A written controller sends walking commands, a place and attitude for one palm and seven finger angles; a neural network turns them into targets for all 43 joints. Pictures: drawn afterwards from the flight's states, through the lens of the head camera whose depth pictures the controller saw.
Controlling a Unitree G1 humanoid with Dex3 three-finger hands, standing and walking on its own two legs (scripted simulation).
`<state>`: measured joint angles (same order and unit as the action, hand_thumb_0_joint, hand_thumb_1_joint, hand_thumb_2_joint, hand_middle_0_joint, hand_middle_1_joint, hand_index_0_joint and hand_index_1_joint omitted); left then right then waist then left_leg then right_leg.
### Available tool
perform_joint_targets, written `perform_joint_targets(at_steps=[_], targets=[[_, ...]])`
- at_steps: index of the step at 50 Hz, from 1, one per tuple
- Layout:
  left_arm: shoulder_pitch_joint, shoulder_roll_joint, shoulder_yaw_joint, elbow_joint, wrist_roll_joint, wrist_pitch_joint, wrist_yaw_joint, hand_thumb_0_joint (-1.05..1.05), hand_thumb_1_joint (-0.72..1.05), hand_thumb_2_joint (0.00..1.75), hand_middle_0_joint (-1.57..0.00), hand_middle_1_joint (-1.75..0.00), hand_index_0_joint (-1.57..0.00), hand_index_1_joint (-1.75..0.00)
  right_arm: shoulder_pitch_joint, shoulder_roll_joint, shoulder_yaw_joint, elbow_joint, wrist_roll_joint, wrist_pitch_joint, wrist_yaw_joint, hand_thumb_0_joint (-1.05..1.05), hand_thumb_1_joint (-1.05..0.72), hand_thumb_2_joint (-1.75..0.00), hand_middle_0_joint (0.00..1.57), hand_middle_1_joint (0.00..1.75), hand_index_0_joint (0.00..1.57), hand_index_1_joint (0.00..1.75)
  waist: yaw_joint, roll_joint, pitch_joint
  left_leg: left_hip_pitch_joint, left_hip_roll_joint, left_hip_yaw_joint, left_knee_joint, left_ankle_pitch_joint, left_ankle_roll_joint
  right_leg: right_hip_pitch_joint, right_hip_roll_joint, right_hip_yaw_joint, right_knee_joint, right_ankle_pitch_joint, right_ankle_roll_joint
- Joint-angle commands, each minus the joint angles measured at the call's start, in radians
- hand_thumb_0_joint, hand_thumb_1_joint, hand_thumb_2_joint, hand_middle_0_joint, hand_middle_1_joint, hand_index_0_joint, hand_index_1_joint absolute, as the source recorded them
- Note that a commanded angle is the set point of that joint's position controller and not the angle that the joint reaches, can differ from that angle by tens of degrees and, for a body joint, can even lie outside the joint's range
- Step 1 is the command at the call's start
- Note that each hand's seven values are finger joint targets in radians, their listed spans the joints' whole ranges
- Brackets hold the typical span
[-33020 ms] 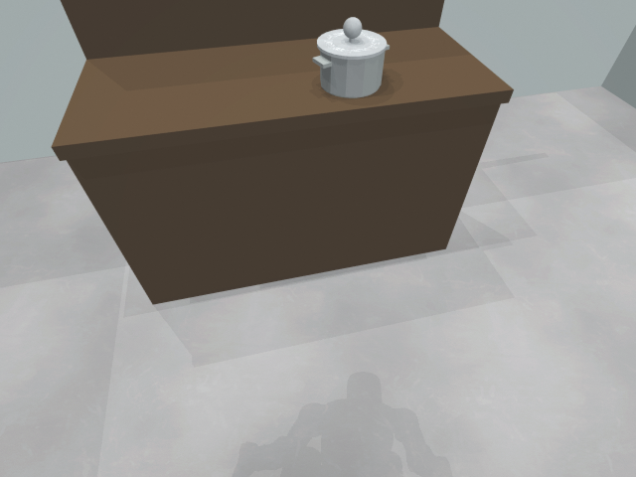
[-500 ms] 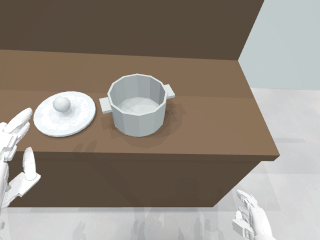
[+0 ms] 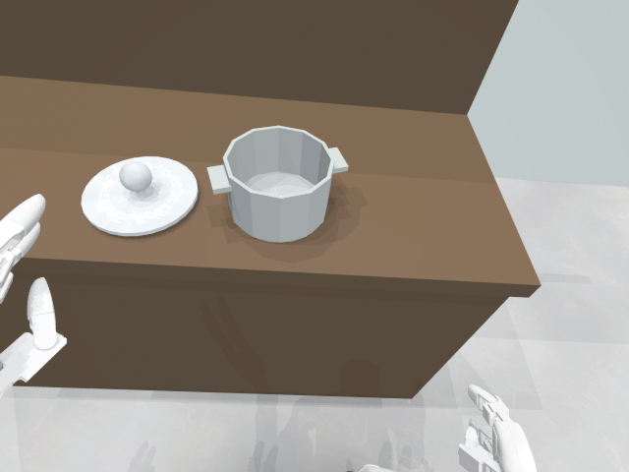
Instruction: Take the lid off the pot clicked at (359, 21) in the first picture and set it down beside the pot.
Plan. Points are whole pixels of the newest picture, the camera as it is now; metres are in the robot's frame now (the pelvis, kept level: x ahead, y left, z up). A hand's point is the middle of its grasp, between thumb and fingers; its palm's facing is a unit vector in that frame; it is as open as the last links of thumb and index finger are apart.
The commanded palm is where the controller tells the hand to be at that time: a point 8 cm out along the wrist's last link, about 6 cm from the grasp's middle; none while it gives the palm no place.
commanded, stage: step back with the hand held close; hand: left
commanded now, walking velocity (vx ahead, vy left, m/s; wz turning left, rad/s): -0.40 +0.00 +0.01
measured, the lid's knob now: (135, 176) +0.54 +0.31 +0.02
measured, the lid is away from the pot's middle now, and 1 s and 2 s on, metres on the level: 0.24 0.24 0.24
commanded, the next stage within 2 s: stop stepping back and stand still in 0.62 s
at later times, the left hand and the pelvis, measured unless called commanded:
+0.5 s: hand (38, 436) +0.13 +0.20 +0.18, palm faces +0.29 -0.84 -0.45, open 7.4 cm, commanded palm +0.05 +0.26 +0.19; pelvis -0.07 -0.02 +0.00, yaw +1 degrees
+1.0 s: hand out of the picture +0.00 +0.23 +0.18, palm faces +0.32 -0.84 -0.43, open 7.4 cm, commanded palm -0.05 +0.27 +0.19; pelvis -0.18 +0.00 +0.00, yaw +0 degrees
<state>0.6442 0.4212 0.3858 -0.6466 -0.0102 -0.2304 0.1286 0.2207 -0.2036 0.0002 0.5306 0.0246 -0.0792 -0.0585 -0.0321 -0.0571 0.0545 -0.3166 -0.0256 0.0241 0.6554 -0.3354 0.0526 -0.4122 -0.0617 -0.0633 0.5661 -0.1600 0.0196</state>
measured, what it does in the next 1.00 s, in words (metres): walks backwards: left foot, then right foot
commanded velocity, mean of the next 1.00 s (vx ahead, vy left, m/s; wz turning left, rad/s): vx -0.21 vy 0.00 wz -0.01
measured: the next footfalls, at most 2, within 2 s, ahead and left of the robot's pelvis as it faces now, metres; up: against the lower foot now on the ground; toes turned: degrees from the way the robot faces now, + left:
left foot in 0.54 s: -0.05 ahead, +0.11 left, +0.00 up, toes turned +3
right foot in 0.74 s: -0.07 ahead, -0.14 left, +0.00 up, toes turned -2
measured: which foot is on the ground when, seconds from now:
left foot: down 0.00-0.36, up 0.38-0.52, down 0.54-1.00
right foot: down 0.00-0.54, up 0.56-0.72, down 0.74-0.94, up 0.96-1.00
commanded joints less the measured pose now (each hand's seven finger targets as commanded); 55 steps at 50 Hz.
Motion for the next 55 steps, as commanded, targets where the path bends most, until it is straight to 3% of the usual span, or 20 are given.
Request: perform_joint_targets(at_steps=[1, 9, 15, 19, 25, 27, 28, 30, 32, 35, 36, 37, 38, 39, 41, 44, 47, 50, 53, 55], targets=[[-0.049, 0.161, 0.171, -0.233, 0.003, -0.084, 0.043, 0.0, 0.9, 0.9, -0.2, -0.3, -0.2, -0.3, -0.11, -0.115, -0.055, -0.17, 0.005, -0.096, -0.015, 0.0, -0.9, -0.9, 0.2, 0.3, 0.2, 0.3, 0.027, 0.265, -0.101, -0.368, 0.239, -0.223, -0.339, -0.081, 0.068, 0.36, -0.006, 0.052, 0.188, -0.025, -0.012], [-0.124, 0.115, 0.085, -0.17, -0.015, -0.08, 0.005, 0.0, 0.9, 0.9, -0.2, -0.3, -0.2, -0.3, -0.075, -0.143, -0.077, -0.102, -0.008, -0.1, 0.009, 0.0, -0.9, -0.9, 0.2, 0.3, 0.2, 0.3, 0.022, 0.143, -0.173, 0.05, 0.248, -0.163, -0.154, 0.629, 0.023, 0.158, -0.039, 0.066, 0.065, 0.045, -0.027], [-0.047, 0.162, 0.153, -0.25, -0.025, -0.07, 0.009, 0.0, 0.9, 0.9, -0.2, -0.3, -0.2, -0.3, -0.106, -0.116, -0.066, -0.142, -0.005, -0.065, 0.022, 0.0, -0.9, -0.9, 0.2, 0.3, 0.2, 0.3, 0.032, 0.127, -0.174, -0.218, 0.21, -0.131, -0.12, 0.071, 0.033, 0.28, -0.072, 0.114, 0.058, 0.068, -0.048], [-0.064, 0.208, 0.168, -0.247, -0.047, -0.05, 0.028, 0.0, 0.9, 0.9, -0.2, -0.3, -0.2, -0.3, -0.071, -0.086, -0.081, -0.119, -0.002, -0.023, 0.021, 0.0, -0.9, -0.9, 0.2, 0.3, 0.2, 0.3, 0.021, -0.176, -0.189, -0.003, 0.012, -0.043, 0.424, -0.208, -0.046, -0.045, -0.368, 0.435, -0.373, -0.143, -0.211], [0.012, 0.135, 0.13, -0.164, -0.045, -0.044, 0.03, 0.0, 0.9, 0.9, -0.2, -0.3, -0.2, -0.3, -0.103, -0.084, -0.041, -0.114, -0.003, -0.007, -0.002, 0.0, -0.9, -0.9, 0.2, 0.3, 0.2, 0.3, -0.01, 0.001, -0.143, 0.026, 0.053, -0.024, -0.127, -0.075, -0.025, 0.058, -0.177, 0.152, -0.115, 0.002, -0.075], [-0.042, 0.131, 0.132, -0.212, -0.036, -0.072, 0.037, 0.0, 0.9, 0.9, -0.2, -0.3, -0.2, -0.3, -0.118, -0.134, -0.073, -0.123, -0.008, -0.042, -0.011, 0.0, -0.9, -0.9, 0.2, 0.3, 0.2, 0.3, -0.014, 0.327, -0.073, -0.197, 0.29, -0.294, -0.371, -0.073, 0.086, 0.113, 0.004, 0.075, 0.235, -0.115, -0.01], [-0.074, 0.149, 0.146, -0.212, -0.025, -0.074, 0.043, 0.0, 0.9, 0.9, -0.2, -0.3, -0.2, -0.3, -0.125, -0.114, -0.079, -0.113, -0.01, -0.067, -0.008, 0.0, -0.9, -0.9, 0.2, 0.3, 0.2, 0.3, -0.019, 0.367, -0.064, -0.252, 0.358, -0.309, -0.37, 0.069, 0.122, 0.09, 0.058, 0.093, 0.414, -0.282, 0.002], [-0.068, 0.149, 0.153, -0.252, -0.037, -0.075, 0.043, 0.0, 0.9, 0.9, -0.2, -0.3, -0.2, -0.3, -0.115, -0.095, -0.089, -0.098, -0.007, -0.103, -0.002, 0.0, -0.9, -0.9, 0.2, 0.3, 0.2, 0.3, -0.009, 0.315, -0.149, -0.172, 0.365, -0.254, -0.316, 0.208, 0.124, 0.007, 0.06, 0.125, 0.547, -0.341, -0.002], [-0.061, 0.14, 0.156, -0.305, -0.046, -0.057, 0.04, 0.0, 0.9, 0.9, -0.2, -0.3, -0.2, -0.3, -0.113, -0.107, -0.1, -0.075, -0.014, -0.119, 0.01, 0.0, -0.9, -0.9, 0.2, 0.3, 0.2, 0.3, 0.009, 0.271, -0.152, 0.005, 0.337, -0.188, -0.187, 0.618, 0.093, -0.043, 0.054, 0.126, 0.367, -0.326, -0.004], [-0.084, 0.116, 0.093, -0.314, -0.038, -0.036, 0.028, 0.0, 0.9, 0.9, -0.2, -0.3, -0.2, -0.3, -0.098, -0.124, -0.087, -0.059, -0.009, -0.132, 0.03, 0.0, -0.9, -0.9, 0.2, 0.3, 0.2, 0.3, 0.026, 0.274, -0.189, 0.136, 0.303, -0.144, -0.087, 0.678, 0.019, 0.031, 0.025, 0.075, 0.022, -0.142, -0.008], [-0.182, -0.089, -0.264, 0.65, 0.067, 0.184, -0.087, 0.0, 0.9, 0.9, -0.2, -0.3, -0.2, -0.3, -0.065, -0.273, -0.141, 0.153, -0.052, -0.071, 0.043, 0.0, -0.9, -0.9, 0.2, 0.3, 0.2, 0.3, -0.029, 0.129, -0.16, 0.031, 0.191, -0.148, 0.245, 0.67, 0.008, 0.027, -0.113, 0.154, -0.026, 0.239, -0.009], [-0.412, 0.15, 0.039, -0.557, -0.045, 0.019, -0.019, 0.0, 0.9, 0.9, -0.2, -0.3, -0.2, -0.3, -0.151, -0.079, -0.101, -0.15, 0.044, -0.09, 0.051, 0.0, -0.9, -0.9, 0.2, 0.3, 0.2, 0.3, 0.028, 0.003, -0.264, 0.09, 0.156, -0.03, 0.074, 0.095, -0.037, 0.161, -0.08, 0.099, -0.174, 0.23, -0.011], [-0.164, 0.29, 0.2, -0.27, -0.028, -0.019, 0.016, 0.0, 0.9, 0.9, -0.2, -0.3, -0.2, -0.3, -0.08, -0.114, -0.083, -0.091, 0.005, -0.109, 0.015, 0.0, -0.9, -0.9, 0.2, 0.3, 0.2, 0.3, -0.024, -0.165, -0.198, -0.081, 0.061, 0.014, 0.178, -0.074, -0.056, 0.154, -0.236, 0.333, -0.22, 0.286, -0.094], [-0.152, 0.28, 0.201, -0.257, -0.041, -0.039, 0.015, 0.0, 0.9, 0.9, -0.2, -0.3, -0.2, -0.3, -0.067, -0.095, -0.075, -0.115, 0.0, -0.106, 0.006, 0.0, -0.9, -0.9, 0.2, 0.3, 0.2, 0.3, 0.017, -0.215, -0.167, -0.065, 0.024, -0.012, 0.249, -0.175, -0.049, 0.048, -0.263, 0.276, -0.274, 0.071, -0.14], [0.014, 0.213, 0.168, -0.235, -0.044, -0.003, 0.009, 0.0, 0.9, 0.9, -0.2, -0.3, -0.2, -0.3, -0.089, -0.109, -0.08, -0.115, 0.023, -0.069, 0.016, 0.0, -0.9, -0.9, 0.2, 0.3, 0.2, 0.3, 0.017, -0.215, -0.248, -0.081, 0.04, -0.052, 0.308, -0.132, -0.042, 0.168, -0.268, 0.336, -0.197, 0.229, -0.175], [0.055, 0.164, 0.166, -0.217, -0.056, -0.014, 0.022, 0.0, 0.9, 0.9, -0.2, -0.3, -0.2, -0.3, -0.122, -0.074, -0.046, -0.133, 0.004, -0.044, 0.0, 0.0, -0.9, -0.9, 0.2, 0.3, 0.2, 0.3, -0.013, 0.002, -0.173, 0.11, 0.065, -0.015, -0.085, -0.032, -0.032, -0.02, -0.151, 0.195, -0.166, -0.231, -0.097], [-0.012, 0.14, 0.128, -0.178, -0.04, -0.047, 0.038, 0.0, 0.9, 0.9, -0.2, -0.3, -0.2, -0.3, -0.127, -0.113, -0.031, -0.144, 0.005, -0.087, -0.013, 0.0, -0.9, -0.9, 0.2, 0.3, 0.2, 0.3, 0.004, 0.365, -0.026, -0.235, 0.273, -0.319, -0.505, -0.418, 0.064, 0.142, 0.092, 0.039, 0.228, -0.294, -0.001], [-0.1, 0.144, 0.108, -0.097, -0.026, -0.037, 0.023, 0.0, 0.9, 0.9, -0.2, -0.3, -0.2, -0.3, -0.104, -0.12, -0.047, -0.122, 0.007, -0.107, -0.006, 0.0, -0.9, -0.9, 0.2, 0.3, 0.2, 0.3, 0.013, 0.292, -0.023, -0.36, 0.252, -0.248, -0.511, -0.425, 0.068, 0.221, 0.109, 0.023, 0.342, -0.313, -0.004], [-0.102, 0.122, 0.057, -0.032, -0.018, -0.026, 0.011, 0.0, 0.9, 0.9, -0.2, -0.3, -0.2, -0.3, -0.085, -0.134, -0.048, -0.112, 0.014, -0.104, 0.0, 0.0, -0.9, -0.9, 0.2, 0.3, 0.2, 0.3, 0.023, 0.133, -0.038, -0.249, 0.162, -0.13, -0.309, -0.335, 0.017, 0.274, 0.069, 0.029, -0.05, -0.31, -0.032], [-0.136, 0.135, 0.03, -0.07, -0.019, -0.023, -0.006, 0.0, 0.9, 0.9, -0.2, -0.3, -0.2, -0.3, -0.085, -0.129, -0.056, -0.114, 0.004, -0.091, -0.003, 0.0, -0.9, -0.9, 0.2, 0.3, 0.2, 0.3, 0.003, -0.097, -0.028, -0.102, 0.025, -0.011, 0.049, -0.153, -0.016, 0.083, -0.064, 0.28, -0.334, -0.458, -0.107]])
